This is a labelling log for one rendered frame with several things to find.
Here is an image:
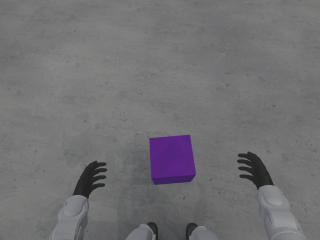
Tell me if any robot right forearm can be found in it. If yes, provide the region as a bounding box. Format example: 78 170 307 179
257 185 307 240

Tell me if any right robot thigh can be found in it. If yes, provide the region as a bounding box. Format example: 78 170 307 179
189 230 219 240

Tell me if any robot left foot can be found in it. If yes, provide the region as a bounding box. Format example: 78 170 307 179
147 222 158 240

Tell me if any right robot hand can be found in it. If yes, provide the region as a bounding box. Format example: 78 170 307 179
237 151 274 190

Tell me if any robot left forearm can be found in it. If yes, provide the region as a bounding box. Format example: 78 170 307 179
49 195 89 240

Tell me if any carton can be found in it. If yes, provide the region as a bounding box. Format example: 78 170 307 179
149 134 196 185

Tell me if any left robot hand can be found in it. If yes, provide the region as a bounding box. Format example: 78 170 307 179
73 161 107 199

